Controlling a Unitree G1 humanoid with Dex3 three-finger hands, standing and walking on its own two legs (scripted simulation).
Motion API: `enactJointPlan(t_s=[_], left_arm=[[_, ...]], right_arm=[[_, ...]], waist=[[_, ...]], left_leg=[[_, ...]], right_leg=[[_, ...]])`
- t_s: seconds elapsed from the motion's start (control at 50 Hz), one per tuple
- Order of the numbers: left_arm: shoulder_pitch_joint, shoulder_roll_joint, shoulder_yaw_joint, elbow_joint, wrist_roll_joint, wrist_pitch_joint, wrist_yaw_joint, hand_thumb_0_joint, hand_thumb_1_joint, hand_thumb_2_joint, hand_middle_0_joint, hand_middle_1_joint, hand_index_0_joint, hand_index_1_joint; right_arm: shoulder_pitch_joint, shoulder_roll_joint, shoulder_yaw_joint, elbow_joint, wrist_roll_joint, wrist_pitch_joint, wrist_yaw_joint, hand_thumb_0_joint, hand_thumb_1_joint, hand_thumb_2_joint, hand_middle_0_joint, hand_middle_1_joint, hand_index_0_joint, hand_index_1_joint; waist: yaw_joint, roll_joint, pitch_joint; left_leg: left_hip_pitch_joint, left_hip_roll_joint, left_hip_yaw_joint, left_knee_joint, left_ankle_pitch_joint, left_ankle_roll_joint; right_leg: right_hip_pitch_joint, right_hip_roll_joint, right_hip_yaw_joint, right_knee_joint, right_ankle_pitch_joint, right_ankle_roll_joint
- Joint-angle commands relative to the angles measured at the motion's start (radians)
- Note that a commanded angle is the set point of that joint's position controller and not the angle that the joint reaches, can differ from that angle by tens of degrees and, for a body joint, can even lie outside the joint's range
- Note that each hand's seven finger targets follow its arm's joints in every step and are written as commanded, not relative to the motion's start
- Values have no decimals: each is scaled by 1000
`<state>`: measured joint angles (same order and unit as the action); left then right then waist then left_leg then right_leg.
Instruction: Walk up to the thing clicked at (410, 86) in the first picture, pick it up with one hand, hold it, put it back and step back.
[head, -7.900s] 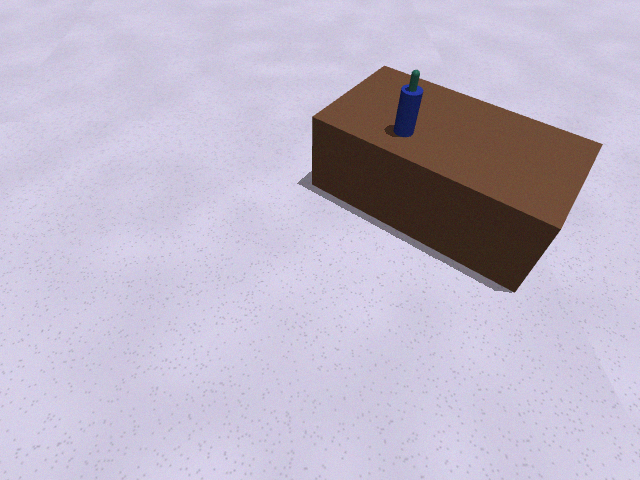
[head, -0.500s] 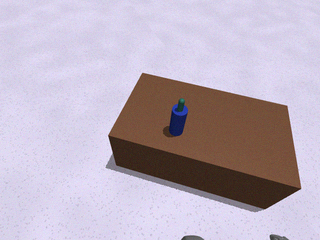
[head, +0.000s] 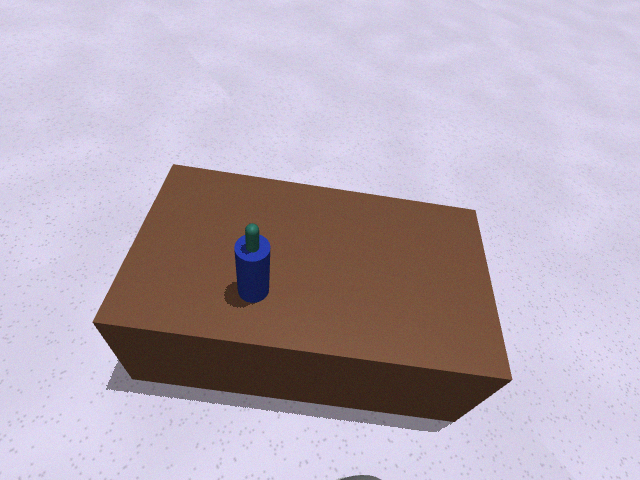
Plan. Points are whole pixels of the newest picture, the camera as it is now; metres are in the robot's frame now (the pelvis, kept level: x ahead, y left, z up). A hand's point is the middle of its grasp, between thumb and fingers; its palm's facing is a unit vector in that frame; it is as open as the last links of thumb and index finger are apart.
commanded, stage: walk up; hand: left
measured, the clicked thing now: (252, 260) +0.60 +0.12 -0.27
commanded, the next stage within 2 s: none
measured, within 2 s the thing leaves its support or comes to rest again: neither
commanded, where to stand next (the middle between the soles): +0.13 -0.04 m, yaw -5 degrees
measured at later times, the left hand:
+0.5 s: hand (217, 387) +0.26 +0.14 -0.12, palm faces -0.14 -0.90 -0.42, open 7.4 cm
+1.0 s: hand out of the picture +0.15 +0.23 -0.16, palm faces -0.04 -0.93 -0.38, open 7.4 cm
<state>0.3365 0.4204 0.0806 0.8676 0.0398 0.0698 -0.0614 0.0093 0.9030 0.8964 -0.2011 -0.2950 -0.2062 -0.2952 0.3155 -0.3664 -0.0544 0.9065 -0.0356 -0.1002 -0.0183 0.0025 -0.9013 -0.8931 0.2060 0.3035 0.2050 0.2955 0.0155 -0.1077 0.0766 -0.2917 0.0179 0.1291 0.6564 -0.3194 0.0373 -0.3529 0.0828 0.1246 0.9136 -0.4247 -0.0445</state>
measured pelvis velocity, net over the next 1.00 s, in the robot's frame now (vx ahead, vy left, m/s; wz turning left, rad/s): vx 0.06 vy -0.04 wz -0.06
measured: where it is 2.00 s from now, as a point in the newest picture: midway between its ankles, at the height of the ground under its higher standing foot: outside the picture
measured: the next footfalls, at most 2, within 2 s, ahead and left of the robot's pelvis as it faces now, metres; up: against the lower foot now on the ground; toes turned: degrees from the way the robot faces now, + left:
right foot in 0.30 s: +0.20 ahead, -0.20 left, +0.00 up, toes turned -4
left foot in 0.82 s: +0.11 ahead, +0.06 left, +0.00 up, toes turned -4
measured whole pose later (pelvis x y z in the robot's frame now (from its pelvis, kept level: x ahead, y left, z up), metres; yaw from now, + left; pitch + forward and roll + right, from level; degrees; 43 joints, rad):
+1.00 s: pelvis +0.06 -0.04 +0.00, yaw -3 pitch -2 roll -1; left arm 0.19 0.43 0.07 0.96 0.00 0.03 0.02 0.01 0.90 0.90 -0.20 -0.29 -0.21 -0.30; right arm 0.22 -0.38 -0.05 0.92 -0.04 0.02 0.01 0.00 -0.90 -0.89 0.20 0.30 0.20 0.29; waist -0.01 -0.05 0.11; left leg -0.31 0.00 0.02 0.70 -0.37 0.04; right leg -0.49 0.07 0.11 1.07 -0.48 -0.02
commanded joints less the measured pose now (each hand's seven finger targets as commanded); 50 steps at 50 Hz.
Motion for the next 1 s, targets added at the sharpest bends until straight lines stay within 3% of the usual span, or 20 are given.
enactJointPlan(t_s=[0.0, 0.08, 0.12, 0.2, 0.26, 0.28, 0.3, 0.32, 0.34, 0.38, 0.44, 0.64, 0.7, 0.78, 0.8, 0.82, 0.84, 0.86, 0.92, 0.98], left_arm=[[27, 239, 57, -85, -4, -44, 14, 0, 900, 900, -200, -300, -200, -300], [-46, 160, 42, -92, -22, -60, 14, 0, 900, 900, -200, -300, -200, -300], [-80, 125, 25, -101, -36, -67, 17, 0, 900, 900, -200, -300, -200, -300], [-146, 122, 14, -88, -41, -82, 25, 0, 900, 900, -200, -300, -200, -300], [1, 202, 44, -10, -36, -103, 46, 0, 900, 900, -200, -300, -200, -300], [14, 269, 65, -17, -28, -111, 59, 0, 900, 900, -200, -300, -200, -300], [-32, 267, 49, -63, -28, -112, 69, 0, 900, 900, -200, -300, -200, -300], [-109, 283, 51, -79, -38, -102, 73, 0, 900, 900, -200, -300, -200, -300], [-161, 271, 48, -84, -41, -96, 77, 0, 900, 900, -200, -300, -200, -300], [-208, 220, 33, -81, -43, -96, 85, 0, 900, 900, -200, -300, -200, -300], [-210, 210, 30, -63, -34, -102, 93, 0, 900, 900, -200, -300, -200, -300], [-209, 224, 58, -69, -13, -97, 103, 0, 900, 900, -200, -300, -200, -300], [-208, 237, 60, -64, -10, -95, 101, 0, 900, 900, -200, -300, -200, -300], [-282, 224, 41, -75, -19, -76, 93, 0, 900, 900, -200, -300, -200, -300], [-264, 185, 27, -71, -28, -70, 93, 0, 900, 900, -200, -300, -200, -300], [-239, 133, 11, -75, -38, -68, 93, 0, 900, 900, -200, -300, -200, -300], [-257, 171, 23, -59, -36, -67, 105, 0, 900, 900, -200, -300, -200, -300], [-261, 209, 34, -40, -30, -71, 109, 0, 900, 900, -200, -300, -200, -300], [-164, 181, 33, 21, -53, -74, 95, 0, 900, 900, -200, -300, -200, -300], [-163, 163, 17, 30, -48, -77, 86, 0, 900, 900, -200, -300, -200, -300]], right_arm=[[-44, -340, -98, -90, 13, -16, -35, 0, -900, -900, 200, 300, 200, 300], [38, -269, -70, -81, 9, -23, -21, 0, -900, -900, 200, 300, 200, 300], [19, -263, -64, -98, 5, -14, -11, 0, -900, -900, 200, 300, 200, 300], [0, -285, -67, -110, 16, 31, -1, 0, -900, -900, 200, 300, 200, 300], [-6, -200, -35, -132, 40, 65, 5, 0, -900, -900, 200, 300, 200, 300], [53, -143, -13, -141, 47, 72, 9, 0, -900, -900, 200, 300, 200, 300], [98, -146, -6, -125, 45, 91, 2, 0, -900, -900, 200, 300, 200, 300], [97, -217, -32, -104, 49, 110, -12, 0, -900, -900, 200, 300, 200, 300], [80, -237, -40, -83, 47, 113, -17, 0, -900, -900, 200, 300, 200, 300], [61, -233, -35, -49, 55, 117, -14, 0, -900, -900, 200, 300, 200, 300], [44, -223, -27, -26, 40, 131, -11, 0, -900, -900, 200, 300, 200, 300], [-26, -238, -51, -18, 15, 132, 1, 0, -900, -900, 200, 300, 200, 300], [-32, -228, -54, -23, 9, 124, 10, 0, -900, -900, 200, 300, 200, 300], [53, -208, -63, 1, -1, 111, 22, 0, -900, -900, 200, 300, 200, 300], [49, -236, -73, 0, -14, 107, 19, 0, -900, -900, 200, 300, 200, 300], [-8, -314, -88, -33, -25, 104, 17, 0, -900, -900, 200, 300, 200, 300], [-101, -373, -95, -70, -11, 102, 18, 0, -900, -900, 200, 300, 200, 300], [-141, -366, -91, -77, -7, 99, 18, 0, -900, -900, 200, 300, 200, 300], [-199, -259, -59, -96, -8, 92, 2, 0, -900, -900, 200, 300, 200, 300], [-140, -271, -63, -68, 0, 84, 5, 0, -900, -900, 200, 300, 200, 300]], waist=[[19, 238, 39], [-20, 281, 76], [-24, 318, 73], [-50, 357, -31], [45, 72, -180], [43, -138, -233], [7, -91, -249], [5, -83, -233], [-9, -70, -207], [-24, -37, -180], [-12, -45, -115], [14, -41, -106], [10, -45, -139], [-57, -6, -147], [-55, 91, -130], [-45, 329, -89], [-53, 356, -56], [-50, 326, -18], [7, 247, 5], [-26, 289, -58]], left_leg=[[202, 378, -504, -425, -86, 102], [184, 253, -153, -302, 689, 104], [161, 216, -62, -275, 787, 114], [147, 191, -12, -162, 617, 98], [-4, 122, 14, 239, 276, 48], [-190, 23, -7, 388, -134, 10], [-175, 14, -136, 457, -250, -10], [-117, 50, -176, 511, -287, -14], [-121, 67, -195, 518, -292, -21], [-90, 64, -232, 483, -243, -12], [-117, 29, -228, 440, -183, -19], [-193, 2, -207, 348, -188, -34], [-158, 12, -173, 254, -203, -26], [98, -14, -124, -36, -35, 1], [127, 25, -220, -135, -83, 24], [108, 217, -548, -303, -151, 99], [-58, 353, -670, -371, -198, 205], [-160, 386, -711, -376, -142, 259], [-52, 184, -353, -239, 209, 153], [152, 185, -355, -209, 175, 145]], right_leg=[[-321, -87, 116, 206, 42, 21], [-221, -91, 4, 69, 112, 42], [-157, -86, -71, -41, 138, 42], [18, -73, -179, -274, 239, 36], [353, -79, -127, -443, 503, 16], [485, -247, 141, -446, 689, -42], [386, -409, 383, -514, 622, -117], [287, -434, 389, -500, 535, -212], [242, -408, 355, -492, 499, -221], [160, -321, 220, -472, 438, -155], [98, -287, 185, -474, 384, -147], [102, -349, 239, -505, 144, -186], [107, -360, 231, -463, 178, -190], [-87, -315, 121, -347, 190, -117], [-165, -257, 77, -247, 133, -69], [-290, -100, -17, -57, -52, 0], [-223, -29, -64, 117, -168, 25], [-150, -43, 2, 201, -190, 25], [-174, -18, 16, 237, -71, 22], [-170, -44, -20, 53, -59, 44]])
